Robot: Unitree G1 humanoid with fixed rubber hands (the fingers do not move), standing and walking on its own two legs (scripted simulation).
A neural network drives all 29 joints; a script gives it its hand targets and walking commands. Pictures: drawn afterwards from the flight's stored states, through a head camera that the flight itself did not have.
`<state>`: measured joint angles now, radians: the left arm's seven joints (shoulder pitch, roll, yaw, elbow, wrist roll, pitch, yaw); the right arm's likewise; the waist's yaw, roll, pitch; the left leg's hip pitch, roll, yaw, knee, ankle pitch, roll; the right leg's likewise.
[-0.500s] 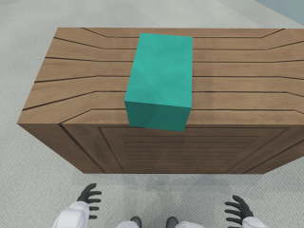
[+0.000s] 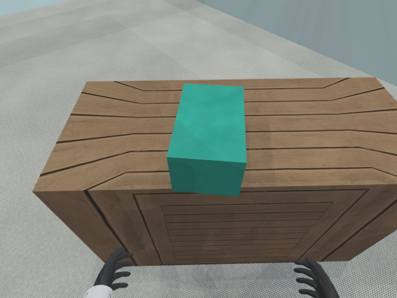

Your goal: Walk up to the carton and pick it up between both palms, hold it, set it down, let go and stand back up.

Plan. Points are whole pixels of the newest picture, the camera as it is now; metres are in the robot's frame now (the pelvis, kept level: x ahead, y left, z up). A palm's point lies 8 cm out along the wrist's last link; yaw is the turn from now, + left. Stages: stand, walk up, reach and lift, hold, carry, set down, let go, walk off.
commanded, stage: let go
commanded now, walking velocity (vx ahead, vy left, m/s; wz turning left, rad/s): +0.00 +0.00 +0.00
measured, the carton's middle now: (209, 136) +0.52 +0.01 -0.01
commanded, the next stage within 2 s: stand in 0.26 s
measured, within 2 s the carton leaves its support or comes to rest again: neither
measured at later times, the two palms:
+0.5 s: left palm out of the picture +0.12 +0.25 -0.11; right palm out of the picture +0.11 -0.21 -0.12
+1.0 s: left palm out of the picture +0.00 +0.25 -0.15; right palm out of the picture +0.02 -0.15 -0.15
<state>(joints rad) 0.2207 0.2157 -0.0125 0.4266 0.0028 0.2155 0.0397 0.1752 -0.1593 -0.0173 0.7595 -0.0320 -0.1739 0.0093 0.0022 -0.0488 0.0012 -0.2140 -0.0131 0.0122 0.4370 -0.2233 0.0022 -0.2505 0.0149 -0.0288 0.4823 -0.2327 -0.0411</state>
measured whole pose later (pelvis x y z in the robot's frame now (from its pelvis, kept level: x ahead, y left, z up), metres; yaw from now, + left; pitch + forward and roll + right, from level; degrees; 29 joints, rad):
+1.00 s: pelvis +0.06 +0.05 +0.00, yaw +0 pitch +0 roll -1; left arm 0.43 0.09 0.00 1.12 0.01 -0.02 0.05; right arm 0.39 -0.11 0.00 1.12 -0.02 -0.03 -0.03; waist 0.00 0.00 -0.04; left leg -0.12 -0.06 0.03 0.45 -0.33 0.08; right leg -0.13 -0.03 -0.01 0.45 -0.31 0.04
